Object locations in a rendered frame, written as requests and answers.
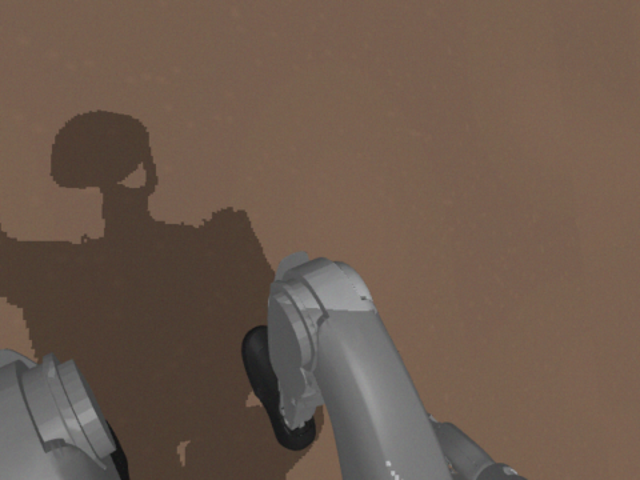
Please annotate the right robot hand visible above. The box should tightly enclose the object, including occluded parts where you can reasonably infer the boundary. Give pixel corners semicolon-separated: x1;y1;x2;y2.
427;413;496;480

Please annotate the left robot foot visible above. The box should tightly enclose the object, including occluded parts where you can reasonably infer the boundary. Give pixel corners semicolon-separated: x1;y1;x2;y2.
105;419;130;480

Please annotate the right robot arm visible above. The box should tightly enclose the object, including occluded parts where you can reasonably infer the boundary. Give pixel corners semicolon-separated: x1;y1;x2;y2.
476;463;527;480

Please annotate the right robot foot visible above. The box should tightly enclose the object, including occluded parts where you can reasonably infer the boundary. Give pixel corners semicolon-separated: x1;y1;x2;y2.
242;325;316;451

